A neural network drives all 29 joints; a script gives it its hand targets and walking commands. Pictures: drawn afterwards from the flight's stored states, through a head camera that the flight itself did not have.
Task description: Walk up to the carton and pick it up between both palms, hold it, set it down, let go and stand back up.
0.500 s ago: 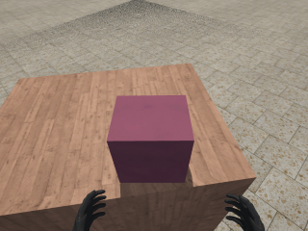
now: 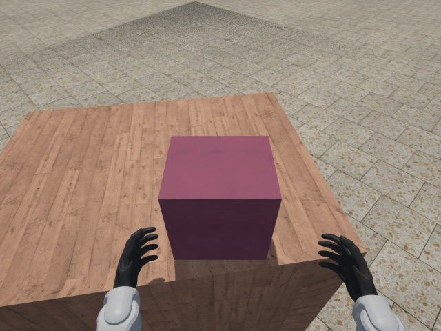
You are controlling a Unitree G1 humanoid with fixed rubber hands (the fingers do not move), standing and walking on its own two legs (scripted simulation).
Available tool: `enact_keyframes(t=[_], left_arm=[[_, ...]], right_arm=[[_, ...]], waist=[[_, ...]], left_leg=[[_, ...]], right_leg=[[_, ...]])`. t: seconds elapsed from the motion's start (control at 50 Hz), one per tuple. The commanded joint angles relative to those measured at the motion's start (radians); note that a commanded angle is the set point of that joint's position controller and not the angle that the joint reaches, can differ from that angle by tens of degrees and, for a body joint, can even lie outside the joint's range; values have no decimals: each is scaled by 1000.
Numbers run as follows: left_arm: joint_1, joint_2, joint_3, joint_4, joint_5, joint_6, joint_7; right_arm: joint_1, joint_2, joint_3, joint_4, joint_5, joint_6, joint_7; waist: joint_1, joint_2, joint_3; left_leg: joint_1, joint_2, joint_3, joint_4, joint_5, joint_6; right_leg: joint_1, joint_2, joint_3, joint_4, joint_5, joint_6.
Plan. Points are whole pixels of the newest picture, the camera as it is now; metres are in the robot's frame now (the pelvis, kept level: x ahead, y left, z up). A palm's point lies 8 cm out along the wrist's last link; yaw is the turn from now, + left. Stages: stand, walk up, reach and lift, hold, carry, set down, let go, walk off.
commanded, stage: reach and lift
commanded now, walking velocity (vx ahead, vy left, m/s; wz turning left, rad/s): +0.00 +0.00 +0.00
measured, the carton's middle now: (220, 199) +0.41 +0.04 +0.02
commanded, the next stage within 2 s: none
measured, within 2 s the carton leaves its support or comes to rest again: neither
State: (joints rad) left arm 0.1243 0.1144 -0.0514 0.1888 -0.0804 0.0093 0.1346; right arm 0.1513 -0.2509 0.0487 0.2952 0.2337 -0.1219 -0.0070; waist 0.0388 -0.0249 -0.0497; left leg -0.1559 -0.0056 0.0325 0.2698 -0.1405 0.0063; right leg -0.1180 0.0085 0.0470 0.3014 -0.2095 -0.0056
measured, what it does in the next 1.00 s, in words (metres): stands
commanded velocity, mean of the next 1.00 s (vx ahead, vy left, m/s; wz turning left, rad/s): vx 0.00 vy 0.00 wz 0.00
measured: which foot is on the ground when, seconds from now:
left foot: down 0.00-1.00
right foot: down 0.00-1.00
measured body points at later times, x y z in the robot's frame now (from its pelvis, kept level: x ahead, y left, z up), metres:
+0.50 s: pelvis -0.01 -0.01 +0.00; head +0.00 -0.01 +0.45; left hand +0.32 +0.20 +0.09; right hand +0.34 -0.20 +0.08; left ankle +0.00 +0.12 -0.75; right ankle -0.03 -0.12 -0.75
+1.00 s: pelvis -0.01 -0.01 +0.00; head +0.01 -0.01 +0.45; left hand +0.38 +0.21 +0.14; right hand +0.41 -0.19 +0.13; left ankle +0.00 +0.12 -0.75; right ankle -0.03 -0.12 -0.75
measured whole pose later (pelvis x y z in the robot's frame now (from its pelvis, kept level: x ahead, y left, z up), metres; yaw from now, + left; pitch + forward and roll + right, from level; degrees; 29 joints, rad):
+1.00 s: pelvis -0.01 -0.01 +0.00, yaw +0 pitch +4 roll +0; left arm -0.62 0.23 0.16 0.36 -0.17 0.57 0.08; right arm -0.69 -0.31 0.02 0.60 0.29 0.34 -0.12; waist 0.04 0.00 -0.05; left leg -0.19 0.01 0.02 0.21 -0.09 -0.01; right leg -0.15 0.03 0.04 0.23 -0.14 -0.02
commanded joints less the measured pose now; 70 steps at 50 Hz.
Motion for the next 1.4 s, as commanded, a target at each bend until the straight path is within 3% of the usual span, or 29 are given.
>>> enact_keyframes(t=[0.0,0.08,0.2,0.3,0.46,0.66,0.88,1.38], left_arm=[[-211,48,37,-264,-6,99,19],[-206,40,92,-326,6,238,-4],[-299,41,138,-371,-3,378,-36],[-418,71,156,-364,-36,404,-43],[-600,126,201,-248,-72,432,-49],[-803,171,245,-150,-64,506,-61],[-1035,221,235,1,-89,530,-52],[-1468,340,197,451,-150,465,-47]], right_arm=[[-226,-120,-40,-214,32,51,-14],[-259,-143,-26,-218,51,133,-48],[-380,-156,-37,-211,61,218,-72],[-508,-171,-52,-212,59,252,-72],[-698,-160,-44,-137,47,313,-94],[-911,-159,-50,-27,46,384,-132],[-1164,-187,-73,136,52,431,-118],[-1625,-235,-41,563,81,452,-74]], waist=[[7,-30,-137],[4,7,-160],[7,33,-115],[7,17,-160],[12,-20,-229],[4,6,-286],[2,21,-359],[-1,24,-515]], left_leg=[[203,12,-23,-3,208,17],[262,7,-21,2,332,-13],[289,8,-8,-13,321,-37],[302,10,-1,-9,296,-25],[278,7,-2,-2,286,9],[289,-5,-11,9,364,-4],[315,-2,-26,18,372,-12],[304,-11,-57,20,455,-34]], right_leg=[[-92,1,12,-63,134,-19],[-47,11,16,-68,250,-15],[-82,29,1,-94,230,-13],[-95,27,-2,-94,204,1],[-66,12,5,-83,223,31],[-20,18,0,-74,312,43],[-75,33,-16,-91,278,38],[-116,40,-30,-134,398,59]])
